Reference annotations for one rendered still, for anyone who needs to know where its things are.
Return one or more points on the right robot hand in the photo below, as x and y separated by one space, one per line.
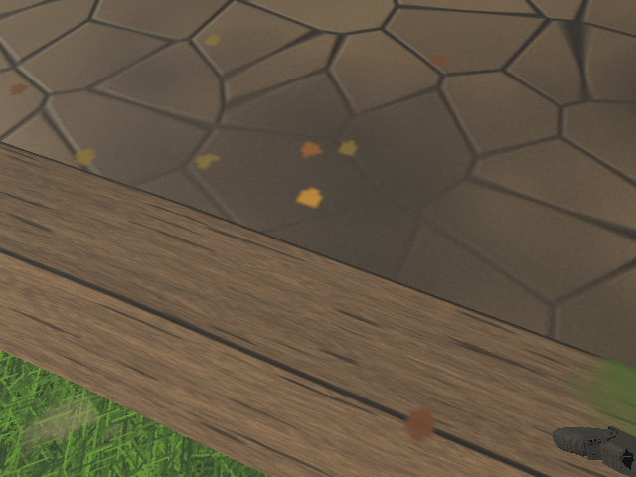
616 448

